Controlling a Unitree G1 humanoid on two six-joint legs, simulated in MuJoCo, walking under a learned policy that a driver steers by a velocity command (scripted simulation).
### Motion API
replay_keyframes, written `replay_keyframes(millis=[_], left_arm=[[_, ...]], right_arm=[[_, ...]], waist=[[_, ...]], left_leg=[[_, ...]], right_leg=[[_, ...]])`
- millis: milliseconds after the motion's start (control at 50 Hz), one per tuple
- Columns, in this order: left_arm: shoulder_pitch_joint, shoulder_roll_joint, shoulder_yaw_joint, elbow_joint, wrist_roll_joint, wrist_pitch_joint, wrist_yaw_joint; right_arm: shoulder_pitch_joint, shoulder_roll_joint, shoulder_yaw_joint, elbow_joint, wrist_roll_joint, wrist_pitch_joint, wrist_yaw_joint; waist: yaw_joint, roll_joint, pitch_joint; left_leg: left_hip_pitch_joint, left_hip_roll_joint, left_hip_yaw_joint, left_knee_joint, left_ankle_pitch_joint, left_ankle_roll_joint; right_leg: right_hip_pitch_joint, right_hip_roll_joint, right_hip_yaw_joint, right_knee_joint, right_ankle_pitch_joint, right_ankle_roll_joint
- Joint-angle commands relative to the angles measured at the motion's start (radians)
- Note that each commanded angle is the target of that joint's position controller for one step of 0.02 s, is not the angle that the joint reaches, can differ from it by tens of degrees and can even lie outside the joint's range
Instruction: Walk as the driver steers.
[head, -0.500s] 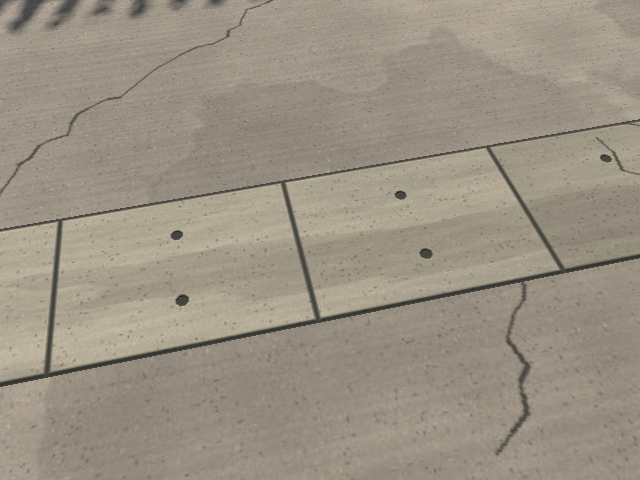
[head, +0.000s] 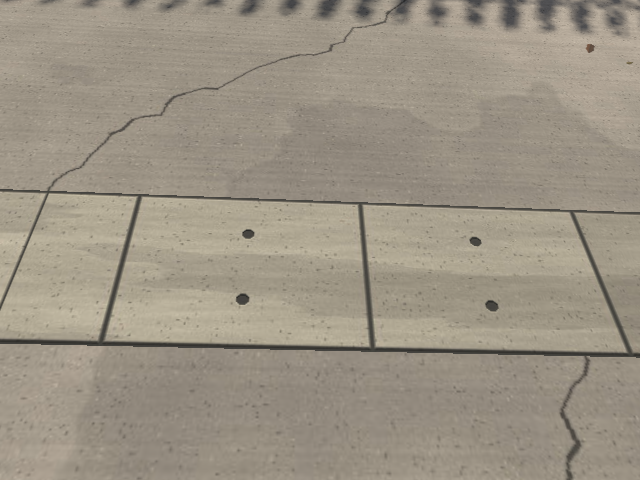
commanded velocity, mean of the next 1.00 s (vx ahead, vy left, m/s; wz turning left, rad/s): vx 0.16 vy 0.00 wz -0.21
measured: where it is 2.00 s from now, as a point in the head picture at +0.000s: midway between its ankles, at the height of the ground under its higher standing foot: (292, 471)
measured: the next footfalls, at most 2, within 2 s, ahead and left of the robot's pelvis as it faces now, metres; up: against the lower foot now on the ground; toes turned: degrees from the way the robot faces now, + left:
left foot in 0.04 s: +0.08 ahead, +0.12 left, +0.00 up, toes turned +5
right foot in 0.52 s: +0.37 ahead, -0.02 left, +0.00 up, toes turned -2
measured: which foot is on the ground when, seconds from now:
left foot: up 0.00-0.02, down 0.04-0.54, up 0.56-0.94, down 0.96-1.00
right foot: down 0.00-0.04, up 0.06-0.50, down 0.52-0.96, up 0.98-1.00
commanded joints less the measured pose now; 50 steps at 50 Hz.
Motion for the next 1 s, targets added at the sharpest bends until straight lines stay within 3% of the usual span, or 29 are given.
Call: replay_keyframes(millis=[20,40,60,80,100,120,140,160,240,280,320,360,440,500,520,540,560,580,600,620,640,680,740,820,900,940,960,980,1000], left_arm=[[-0.130,0.086,0.021,-0.084,0.008,-0.016,-0.011],[-0.132,0.026,0.002,-0.091,0.028,-0.017,-0.014],[-0.157,-0.052,-0.023,-0.150,0.048,-0.028,-0.013],[-0.161,0.017,-0.013,-0.187,-0.008,-0.054,-0.013],[-0.194,0.075,-0.001,-0.185,-0.040,-0.072,-0.017],[-0.181,0.101,0.005,-0.162,-0.027,-0.078,-0.017],[-0.153,0.088,0.005,-0.129,-0.001,-0.075,-0.011],[-0.128,0.091,0.011,-0.110,0.015,-0.067,-0.013],[-0.112,0.049,0.003,-0.066,0.021,-0.035,-0.018],[-0.143,0.020,-0.008,-0.068,0.014,-0.030,-0.024],[-0.213,-0.015,-0.021,-0.080,0.009,-0.031,-0.035],[-0.275,-0.030,-0.029,-0.099,0.009,-0.032,-0.051],[-0.268,0.019,-0.014,-0.124,0.011,-0.033,-0.083],[-0.119,0.072,0.012,-0.104,0.016,-0.037,-0.084],[-0.005,0.104,0.028,-0.086,0.018,-0.042,-0.068],[0.060,0.172,0.039,-0.098,0.027,-0.040,-0.044],[0.010,0.223,0.039,-0.122,0.048,-0.039,-0.033],[-0.029,0.160,0.035,-0.147,0.033,-0.023,-0.024],[-0.101,0.112,0.019,-0.166,0.022,-0.010,-0.014],[-0.142,0.089,0.011,-0.171,0.010,0.003,-0.010],[-0.173,0.078,0.005,-0.180,0.001,0.011,-0.007],[-0.198,0.102,0.016,-0.182,0.018,0.022,-0.007],[-0.163,0.132,0.031,-0.171,0.025,0.031,0.003],[-0.176,0.142,0.038,-0.181,0.013,0.057,0.018],[-0.172,0.112,0.026,-0.180,0.018,0.075,0.017],[-0.141,0.076,0.011,-0.166,0.013,0.080,0.017],[-0.095,0.028,-0.004,-0.164,0.025,0.076,0.016],[-0.114,0.035,0.002,-0.195,0.021,0.062,0.012],[-0.139,0.107,0.021,-0.187,0.031,0.050,0.014]], right_arm=[[0.181,-0.095,-0.041,0.013,-0.002,-0.004,0.002],[0.286,-0.161,-0.070,0.030,0.004,-0.006,-0.007],[0.277,-0.278,-0.073,-0.023,-0.008,-0.026,-0.014],[0.245,-0.274,-0.070,-0.067,-0.013,-0.050,0.003],[0.198,-0.225,-0.056,-0.071,-0.013,-0.066,0.006],[0.157,-0.169,-0.039,-0.074,-0.013,-0.070,0.005],[0.103,-0.145,-0.028,-0.083,-0.022,-0.067,0.001],[0.075,-0.136,-0.023,-0.087,-0.033,-0.067,-0.003],[0.120,-0.121,-0.015,-0.053,-0.041,-0.069,-0.030],[0.112,-0.112,-0.012,-0.042,-0.043,-0.056,-0.045],[0.103,-0.112,-0.010,-0.032,-0.045,-0.047,-0.058],[0.122,-0.133,-0.016,-0.012,-0.040,-0.042,-0.069],[0.080,-0.162,-0.033,-0.012,-0.026,-0.012,-0.085],[0.025,-0.170,-0.041,-0.042,-0.022,0.011,-0.101],[-0.011,-0.167,-0.039,-0.057,-0.020,0.008,-0.097],[0.009,-0.110,-0.017,-0.093,-0.053,-0.007,-0.085],[0.129,-0.043,0.004,-0.104,-0.064,-0.016,-0.066],[0.107,-0.146,-0.013,-0.087,-0.049,-0.027,-0.045],[0.017,-0.163,-0.017,-0.115,-0.023,-0.025,-0.039],[-0.020,-0.147,-0.015,-0.121,-0.031,-0.017,-0.044],[-0.036,-0.151,-0.020,-0.129,-0.042,-0.001,-0.054],[0.000,-0.107,-0.013,-0.123,-0.043,0.016,-0.057],[0.003,-0.080,-0.004,-0.116,-0.043,0.014,-0.073],[-0.053,-0.084,-0.009,-0.126,-0.032,0.011,-0.074],[-0.042,-0.080,-0.015,-0.123,-0.025,-0.011,-0.055],[-0.011,-0.080,-0.022,-0.117,-0.035,-0.022,-0.044],[-0.009,-0.148,-0.035,-0.136,-0.061,-0.022,-0.046],[-0.043,-0.200,-0.048,-0.123,-0.088,-0.014,-0.044],[-0.061,-0.152,-0.039,-0.147,-0.088,-0.020,-0.046]], waist=[[-0.115,0.014,-0.009],[-0.159,0.192,-0.008],[-0.110,0.403,0.003],[-0.110,0.305,-0.051],[-0.094,0.189,0.033],[-0.074,0.118,0.063],[-0.048,0.092,0.065],[-0.032,0.116,0.063],[-0.032,0.094,0.012],[-0.040,0.092,0.007],[-0.065,0.109,0.022],[-0.092,0.108,0.029],[-0.073,0.111,0.013],[-0.001,0.117,-0.069],[0.070,0.081,-0.121],[0.067,-0.076,-0.237],[-0.033,-0.245,-0.370],[0.025,-0.086,-0.415],[0.013,-0.032,-0.270],[-0.017,0.080,-0.162],[-0.032,0.076,-0.104],[-0.066,-0.011,-0.052],[-0.048,-0.061,-0.117],[-0.020,-0.100,-0.141],[-0.010,-0.141,-0.154],[-0.033,-0.126,-0.138],[-0.007,0.029,-0.131],[0.032,0.317,-0.054],[-0.012,0.289,-0.063]], left_leg=[[0.347,-0.107,0.118,-0.102,0.040,0.011],[0.442,-0.043,-0.051,-0.229,-0.037,0.064],[0.472,0.199,-0.639,-0.447,-0.205,0.215],[0.504,0.307,-0.990,-0.674,-0.498,0.344],[0.466,0.326,-0.941,-0.668,-0.543,0.326],[0.417,0.289,-0.768,-0.606,-0.413,0.271],[0.353,0.226,-0.614,-0.573,-0.258,0.220],[0.307,0.170,-0.495,-0.577,-0.138,0.189],[0.347,0.101,-0.171,-0.540,0.688,0.120],[0.343,0.064,-0.064,-0.535,0.811,0.072],[0.316,0.034,0.007,-0.542,0.792,0.037],[0.350,0.062,0.016,-0.538,0.796,0.037],[0.479,0.126,0.012,-0.429,0.943,0.062],[0.486,0.109,0.021,-0.167,1.165,0.046],[0.404,0.058,0.053,0.033,1.052,0.011],[0.148,-0.047,0.068,0.348,0.439,-0.027],[-0.203,-0.238,-0.081,0.716,-0.364,-0.114],[-0.214,-0.158,-0.219,0.747,-0.259,-0.090],[-0.247,-0.123,-0.193,0.718,-0.188,-0.083],[-0.248,-0.087,-0.166,0.627,-0.132,-0.078],[-0.218,-0.062,-0.159,0.538,-0.095,-0.082],[-0.110,-0.069,-0.120,0.382,-0.060,-0.096],[-0.069,-0.083,-0.111,0.231,-0.039,-0.125],[-0.032,-0.091,-0.127,0.092,0.035,-0.128],[0.042,-0.090,-0.098,-0.088,0.050,-0.098],[0.182,-0.071,-0.093,-0.310,0.162,-0.050],[0.250,0.114,-0.279,-0.403,0.215,0.015],[0.186,0.256,-0.492,-0.464,0.316,0.166],[0.147,0.300,-0.549,-0.480,0.329,0.245]], right_leg=[[-0.283,-0.132,0.038,0.026,-0.136,-0.125],[-0.389,-0.065,-0.051,0.380,-0.103,-0.063],[-0.667,0.057,0.024,0.767,-0.277,0.004],[-0.808,0.079,0.183,0.900,-0.246,-0.010],[-0.881,0.013,0.204,0.931,-0.154,-0.035],[-0.860,-0.035,0.193,0.881,-0.044,-0.050],[-0.786,-0.069,0.188,0.809,0.044,-0.049],[-0.717,-0.085,0.183,0.745,0.110,-0.044],[-0.629,-0.051,0.118,0.650,0.262,-0.005],[-0.588,-0.025,0.094,0.519,0.331,-0.002],[-0.512,-0.002,0.069,0.335,0.427,-0.004],[-0.493,0.011,0.061,0.233,0.465,-0.006],[-0.512,0.041,0.059,0.163,0.337,-0.039],[-0.351,0.116,0.019,0.097,0.247,-0.094],[-0.170,0.114,0.056,-0.033,0.410,-0.136],[0.131,-0.094,0.334,0.021,0.781,-0.225],[0.398,-0.365,0.816,0.018,0.947,-0.489],[0.319,-0.311,0.751,-0.052,0.699,-0.460],[0.186,-0.257,0.624,-0.079,0.527,-0.401],[0.026,-0.202,0.547,-0.125,0.394,-0.344],[-0.089,-0.162,0.503,-0.146,0.318,-0.315],[-0.254,-0.079,0.433,-0.173,0.299,-0.287],[-0.238,-0.065,0.413,-0.135,0.395,-0.290],[-0.243,-0.048,0.470,-0.120,0.156,-0.249],[-0.190,-0.063,0.511,-0.050,0.166,-0.217],[-0.228,-0.019,0.487,0.022,0.148,-0.156],[-0.305,0.059,0.403,0.175,-0.022,-0.089],[-0.433,0.176,0.236,0.285,-0.207,-0.039],[-0.419,0.135,0.268,0.488,-0.265,0.002]])
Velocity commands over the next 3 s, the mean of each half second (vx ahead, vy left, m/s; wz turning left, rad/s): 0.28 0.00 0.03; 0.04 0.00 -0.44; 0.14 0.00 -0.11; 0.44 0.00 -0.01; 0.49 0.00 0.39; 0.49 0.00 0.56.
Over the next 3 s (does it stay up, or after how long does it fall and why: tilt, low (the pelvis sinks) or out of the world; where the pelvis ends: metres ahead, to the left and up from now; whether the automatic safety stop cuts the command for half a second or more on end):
stays up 1.07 0.01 0.01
